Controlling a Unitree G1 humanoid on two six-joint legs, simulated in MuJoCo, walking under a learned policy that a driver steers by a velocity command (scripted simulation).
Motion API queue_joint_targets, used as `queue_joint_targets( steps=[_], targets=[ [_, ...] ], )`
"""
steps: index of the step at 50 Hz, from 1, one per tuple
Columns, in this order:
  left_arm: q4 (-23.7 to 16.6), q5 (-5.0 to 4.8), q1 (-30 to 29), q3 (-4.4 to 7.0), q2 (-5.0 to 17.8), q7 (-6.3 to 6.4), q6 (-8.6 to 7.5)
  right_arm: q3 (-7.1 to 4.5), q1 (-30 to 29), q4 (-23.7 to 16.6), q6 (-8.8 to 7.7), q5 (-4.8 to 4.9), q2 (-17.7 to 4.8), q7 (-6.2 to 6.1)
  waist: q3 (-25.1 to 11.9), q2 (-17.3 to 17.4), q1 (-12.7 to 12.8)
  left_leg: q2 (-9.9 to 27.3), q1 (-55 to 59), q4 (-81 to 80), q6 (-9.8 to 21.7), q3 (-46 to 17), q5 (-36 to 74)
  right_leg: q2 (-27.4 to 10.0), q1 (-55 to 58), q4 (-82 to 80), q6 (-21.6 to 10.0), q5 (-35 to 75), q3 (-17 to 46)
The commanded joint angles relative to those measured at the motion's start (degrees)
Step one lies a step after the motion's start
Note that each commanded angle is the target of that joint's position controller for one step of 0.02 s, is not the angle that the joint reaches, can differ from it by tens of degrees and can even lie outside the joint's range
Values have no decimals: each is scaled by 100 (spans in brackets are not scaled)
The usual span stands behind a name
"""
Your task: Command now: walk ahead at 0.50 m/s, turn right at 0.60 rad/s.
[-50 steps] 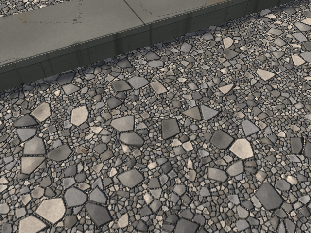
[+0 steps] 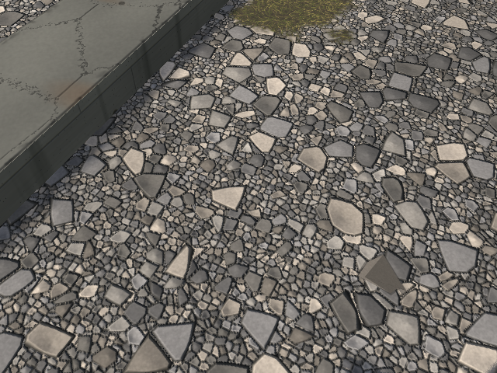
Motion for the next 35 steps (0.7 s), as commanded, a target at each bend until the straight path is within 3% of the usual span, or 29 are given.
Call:
queue_joint_targets(
  steps=[1, 3, 6, 9, 10, 11, 12, 13, 14, 15, 16, 17, 18, 19, 22, 25, 28, 30, 33, 35],
  targets=[
    [-462, 14, -127, 3, 130, -68, -71, -211, -344, -332, -98, 14, -890, -22, -70, 699, 100, 1653, 387, -1072, 942, -914, 1371, -288, -524, -635, 32, 778, 161],
    [-509, 7, -443, -26, 90, -146, -119, -217, -338, -290, -61, 30, -957, -38, 0, 659, -7, 1519, 406, -1082, 817, -435, 1577, -229, -325, -1329, -5, 1418, -27],
    [-683, 33, -1084, -129, -106, -226, -196, -205, 156, -41, 4, 135, -1044, -5, 180, 526, -223, 1528, 420, -1140, 828, -292, 1530, -20, 112, -2238, -116, 1603, -255],
    [-816, 54, -1391, -88, 78, -284, -254, -234, 367, 153, 122, 273, -1254, 20, 323, 623, -121, 1789, 945, -901, 830, -513, 2112, 98, 203, -2811, -275, 1049, -400],
    [-802, 71, -1297, -41, 196, -291, -275, -242, 365, 189, 158, 289, -1326, 13, 221, 696, 12, 1814, 1069, -630, 774, -532, 2745, 207, 504, -2987, -345, 846, -463],
    [-693, 92, -884, 47, 364, -282, -290, -238, 325, 225, 187, 302, -1384, 0, -78, 767, 319, 1738, 1055, -92, 665, -450, 3579, 363, 1234, -3211, -447, 848, -568],
    [-408, 109, -14, 192, 610, -241, -292, -185, 296, 254, 204, 297, -1308, -16, -608, 723, 802, 1483, 719, 881, 497, -253, 4000, 523, 2544, -3445, -590, 1161, -693],
    [-182, 162, 959, 333, 984, -150, -261, -55, 301, 164, 167, 174, -1017, -23, -1361, 524, 1217, 1214, -445, 2330, 248, -163, 2759, -166, 4348, -3121, -843, 1389, -8],
    [-138, 232, 1241, 415, 1573, -76, -238, 195, 935, -40, 85, 58, -244, 24, -2299, -993, 842, 257, -2592, 4518, -164, -197, -1365, -1896, 6191, -3461, -1712, 611, 2698],
    [-193, 227, 1263, 294, 1086, -72, -257, 74, 657, 74, -1, 211, -740, 25, -2637, -723, 1088, 222, -3005, 5375, -165, -1153, -2251, -2041, 5900, -4067, -1797, 262, 3509],
    [-122, 195, 954, 187, 815, -80, -293, -41, 205, -115, -26, 360, -1035, 34, -1635, -612, 1026, 484, -3491, 5561, -116, -1151, -1914, -1814, 5254, -4175, -1541, 442, 2544],
    [-68, 154, 641, 125, 613, -89, -329, -32, -15, -163, -24, 325, -959, 15, -1115, -430, 842, 727, -3469, 5317, -99, -1035, -1443, -1553, 4561, -4299, -1379, 724, 1841],
    [-33, 158, 320, 74, 411, -109, -365, -50, -102, -154, 13, 232, -902, -3, -759, -341, 650, 873, -3296, 5048, -125, -1012, -1073, -1347, 3928, -4517, -1281, 919, 1362],
    [-25, 188, 83, 37, 251, -121, -425, -75, 51, -90, 106, 214, -843, -8, -595, -431, 435, 1003, -2910, 4901, -145, -1079, -764, -1192, 3426, -4769, -1201, 1092, 959],
    [132, 212, -208, 75, 220, -110, -594, -36, 202, -46, 340, 226, -494, -21, -269, -225, 154, 1046, -2610, 4660, -261, -1104, -364, -1182, 2736, -5327, -1243, 1432, 279],
    [319, 261, -166, 126, 328, -36, -636, -35, -175, -195, 398, 186, -433, -17, 12, -65, 173, 1029, -2979, 3944, -328, -1193, 412, -1106, 2777, -5493, -1161, 1690, -364],
    [432, 236, -93, 167, 487, 22, -605, 26, -658, -333, 349, 158, -326, 102, 160, 14, 328, 930, -2835, 2853, -265, -922, 1293, -965, 2859, -5538, -1014, 1805, -973],
    [543, 191, 112, 208, 612, 47, -563, 69, -1079, -495, 337, 142, -278, 177, 290, 117, 500, 876, -2840, 2376, -178, -705, 1435, -1065, 3072, -5539, -984, 1837, -1171],
    [713, 88, 356, 265, 735, 51, -450, 71, -1486, -737, 348, 142, -347, 266, 415, 131, 617, 813, -3062, 1945, 24, -529, 1094, -1238, 3723, -5280, -893, 2099, -1343],
    [762, 34, 352, 301, 851, 60, -359, 30, -1518, -862, 360, 135, -442, 315, 328, 39, 522, 626, -2900, 1808, 209, -295, 604, -1305, 4061, -4839, -784, 3163, -1477]
  ],
)
Velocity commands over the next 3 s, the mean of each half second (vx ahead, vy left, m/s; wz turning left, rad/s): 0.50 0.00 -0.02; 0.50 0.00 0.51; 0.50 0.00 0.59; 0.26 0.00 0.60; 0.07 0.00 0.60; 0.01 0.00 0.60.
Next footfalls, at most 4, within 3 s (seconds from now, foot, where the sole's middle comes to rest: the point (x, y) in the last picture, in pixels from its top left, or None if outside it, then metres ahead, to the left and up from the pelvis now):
0.26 right None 0.30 -0.17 -0.78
0.78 left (210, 336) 0.58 0.10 -0.78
1.26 right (241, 232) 0.91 0.01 -0.78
1.76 left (126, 222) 0.96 0.38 -0.78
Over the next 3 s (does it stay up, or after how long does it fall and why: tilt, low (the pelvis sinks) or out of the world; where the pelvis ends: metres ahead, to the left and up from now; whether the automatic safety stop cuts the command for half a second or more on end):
stays up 1.00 0.30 -0.01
